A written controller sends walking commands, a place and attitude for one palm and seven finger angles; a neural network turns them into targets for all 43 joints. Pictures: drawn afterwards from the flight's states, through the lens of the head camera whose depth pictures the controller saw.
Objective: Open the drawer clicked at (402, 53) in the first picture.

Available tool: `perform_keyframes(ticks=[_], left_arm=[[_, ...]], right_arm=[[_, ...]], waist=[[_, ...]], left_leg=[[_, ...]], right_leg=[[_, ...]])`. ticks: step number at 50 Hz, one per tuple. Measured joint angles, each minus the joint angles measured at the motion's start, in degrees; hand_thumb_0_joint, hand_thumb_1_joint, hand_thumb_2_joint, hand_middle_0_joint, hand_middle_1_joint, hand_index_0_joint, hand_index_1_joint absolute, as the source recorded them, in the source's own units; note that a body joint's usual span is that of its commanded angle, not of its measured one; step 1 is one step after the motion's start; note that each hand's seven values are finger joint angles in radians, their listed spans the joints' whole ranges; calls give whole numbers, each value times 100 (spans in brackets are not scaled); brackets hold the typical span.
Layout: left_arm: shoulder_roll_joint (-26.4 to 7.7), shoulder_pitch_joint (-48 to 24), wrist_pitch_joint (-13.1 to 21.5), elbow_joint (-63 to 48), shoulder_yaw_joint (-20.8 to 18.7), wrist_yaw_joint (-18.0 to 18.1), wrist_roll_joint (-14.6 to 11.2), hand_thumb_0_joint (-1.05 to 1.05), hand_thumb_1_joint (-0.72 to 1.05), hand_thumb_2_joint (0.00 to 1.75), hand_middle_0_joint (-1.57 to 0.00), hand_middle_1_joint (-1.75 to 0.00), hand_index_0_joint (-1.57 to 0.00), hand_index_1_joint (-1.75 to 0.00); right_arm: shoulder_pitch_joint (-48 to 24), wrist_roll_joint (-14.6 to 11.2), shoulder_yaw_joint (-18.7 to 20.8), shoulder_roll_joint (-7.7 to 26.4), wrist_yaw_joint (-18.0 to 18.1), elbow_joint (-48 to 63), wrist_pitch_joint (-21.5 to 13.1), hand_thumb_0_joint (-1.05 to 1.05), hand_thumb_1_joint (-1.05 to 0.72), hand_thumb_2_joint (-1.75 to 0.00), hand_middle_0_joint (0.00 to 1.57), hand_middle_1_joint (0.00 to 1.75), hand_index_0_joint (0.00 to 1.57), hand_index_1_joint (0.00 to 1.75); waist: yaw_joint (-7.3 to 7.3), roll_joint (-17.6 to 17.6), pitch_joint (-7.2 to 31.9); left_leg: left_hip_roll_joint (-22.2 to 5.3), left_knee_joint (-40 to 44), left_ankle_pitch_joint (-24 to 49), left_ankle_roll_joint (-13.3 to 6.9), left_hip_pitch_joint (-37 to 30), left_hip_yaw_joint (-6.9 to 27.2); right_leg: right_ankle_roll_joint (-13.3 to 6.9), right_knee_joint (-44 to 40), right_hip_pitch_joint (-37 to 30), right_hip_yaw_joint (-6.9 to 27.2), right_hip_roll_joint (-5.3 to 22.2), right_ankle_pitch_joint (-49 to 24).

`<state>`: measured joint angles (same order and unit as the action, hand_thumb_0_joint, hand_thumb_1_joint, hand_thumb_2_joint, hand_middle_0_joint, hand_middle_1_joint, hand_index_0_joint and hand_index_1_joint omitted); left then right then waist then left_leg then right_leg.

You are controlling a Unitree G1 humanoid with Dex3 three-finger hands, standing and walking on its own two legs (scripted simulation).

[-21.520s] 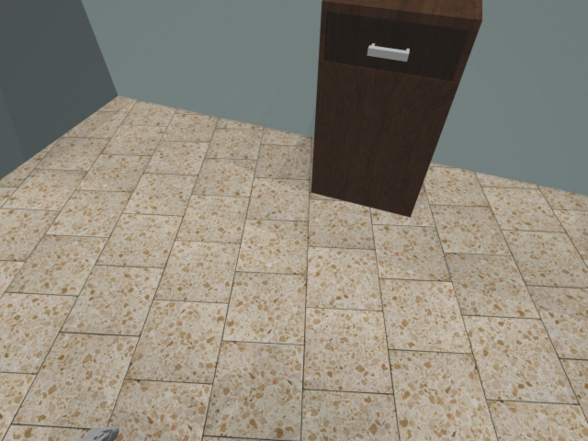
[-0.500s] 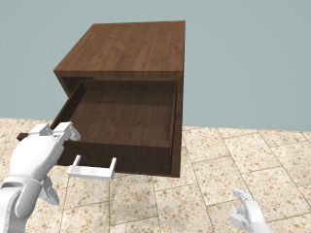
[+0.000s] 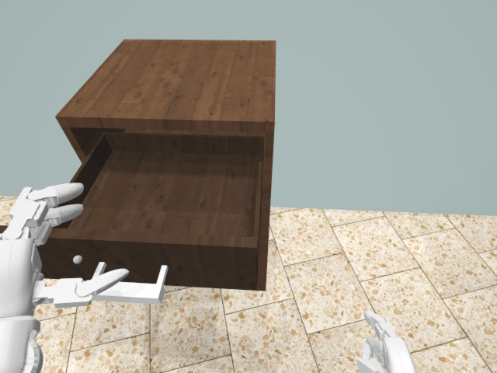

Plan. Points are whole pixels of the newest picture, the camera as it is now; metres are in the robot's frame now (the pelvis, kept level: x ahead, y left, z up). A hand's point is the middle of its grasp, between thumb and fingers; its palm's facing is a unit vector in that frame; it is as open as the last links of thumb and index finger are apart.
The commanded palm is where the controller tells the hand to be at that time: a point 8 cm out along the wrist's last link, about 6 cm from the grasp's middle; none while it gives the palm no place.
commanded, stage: draw the hand back to the body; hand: left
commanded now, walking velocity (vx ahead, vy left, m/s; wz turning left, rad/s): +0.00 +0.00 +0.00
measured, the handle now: (128, 280) +0.26 +0.25 -0.02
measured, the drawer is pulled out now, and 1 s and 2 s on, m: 0.30 0.30 0.30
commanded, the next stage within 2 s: step back with the hand held close in 0.58 s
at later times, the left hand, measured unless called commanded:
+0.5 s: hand (60, 280) +0.17 +0.24 +0.16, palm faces +0.42 -0.81 -0.40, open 7.8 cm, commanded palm +0.12 +0.28 +0.17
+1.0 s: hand (48, 302) +0.15 +0.25 +0.15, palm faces +0.32 -0.81 -0.49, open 7.4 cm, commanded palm +0.09 +0.30 +0.17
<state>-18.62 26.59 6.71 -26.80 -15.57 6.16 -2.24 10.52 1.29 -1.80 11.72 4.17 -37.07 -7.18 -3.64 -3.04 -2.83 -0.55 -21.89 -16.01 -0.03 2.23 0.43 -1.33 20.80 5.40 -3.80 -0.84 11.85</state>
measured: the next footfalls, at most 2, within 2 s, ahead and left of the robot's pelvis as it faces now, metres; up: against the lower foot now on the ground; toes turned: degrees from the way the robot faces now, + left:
right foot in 1.70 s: -0.15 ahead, -0.10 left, +0.00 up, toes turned +0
left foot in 1.96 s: -0.14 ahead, +0.11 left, +0.00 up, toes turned +2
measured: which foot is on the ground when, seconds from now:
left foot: down 0.00-1.00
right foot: down 0.00-1.00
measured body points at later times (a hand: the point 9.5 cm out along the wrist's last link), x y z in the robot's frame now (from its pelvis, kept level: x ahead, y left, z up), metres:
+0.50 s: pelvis -0.01 +0.00 +0.00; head -0.02 -0.02 +0.45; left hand +0.14 +0.28 +0.18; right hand +0.20 -0.20 -0.08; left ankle -0.04 +0.12 -0.74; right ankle +0.00 -0.10 -0.74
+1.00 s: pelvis -0.03 +0.01 +0.00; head +0.00 +0.00 +0.44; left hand +0.13 +0.29 +0.17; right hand +0.16 -0.23 -0.09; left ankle -0.04 +0.12 -0.74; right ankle +0.00 -0.10 -0.74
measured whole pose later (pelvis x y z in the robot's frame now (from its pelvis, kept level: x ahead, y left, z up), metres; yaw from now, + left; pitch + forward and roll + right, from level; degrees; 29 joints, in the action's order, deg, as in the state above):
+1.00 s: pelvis -0.03 +0.01 +0.00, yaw +1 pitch +2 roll -1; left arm -21.3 36.9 9.6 -32.3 -19.1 6.4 -2.7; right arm 9.1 -0.4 1.4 13.6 5.1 -33.1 -2.3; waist -0.6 -2.2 -1.1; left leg 1.3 -26.8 -14.1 -1.1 14.9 1.4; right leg -0.3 24.2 16.8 -4.8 1.2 9.6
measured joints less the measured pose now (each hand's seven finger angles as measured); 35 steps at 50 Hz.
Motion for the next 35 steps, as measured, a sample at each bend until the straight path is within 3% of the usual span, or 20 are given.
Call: perform_keyframes(ticks=[23, 35], left_arm=[[55, 224, -134, 50, -45, -4, -11, 1, 73, 83, -22, -41, -22, -41], [53, 224, -93, 113, -53, 5, -16, 1, 88, 89, -21, -31, -21, -31]], right_arm=[[-117, -22, 32, -11, 29, 77, 54, 1, -90, -90, 20, 29, 20, 30], [-44, -29, 48, -16, 30, 21, 13, 1, -90, -90, 20, 30, 20, 30]], waist=[[-109, -90, 83], [-71, -100, 56]], left_leg=[[12, 61, 101, 6, -4, 51], [-7, 56, 153, 27, 10, 48]], right_leg=[[-7, -108, -46, -51, 12, -107], [-32, -110, -32, -50, -6, -162]])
